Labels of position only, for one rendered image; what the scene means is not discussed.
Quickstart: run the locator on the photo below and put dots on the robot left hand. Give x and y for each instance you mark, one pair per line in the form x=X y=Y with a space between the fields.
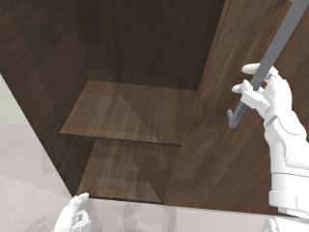
x=72 y=220

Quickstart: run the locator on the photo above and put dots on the robot right forearm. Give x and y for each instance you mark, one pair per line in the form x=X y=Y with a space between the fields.
x=289 y=164

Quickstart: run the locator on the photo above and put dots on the wardrobe door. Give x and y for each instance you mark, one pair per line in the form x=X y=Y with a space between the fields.
x=229 y=169

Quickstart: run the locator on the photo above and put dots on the handle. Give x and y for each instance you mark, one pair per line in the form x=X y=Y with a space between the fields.
x=285 y=30

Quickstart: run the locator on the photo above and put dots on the robot right hand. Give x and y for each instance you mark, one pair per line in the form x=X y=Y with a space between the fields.
x=277 y=94

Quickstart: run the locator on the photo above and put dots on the right robot upper arm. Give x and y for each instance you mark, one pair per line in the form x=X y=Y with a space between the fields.
x=279 y=224

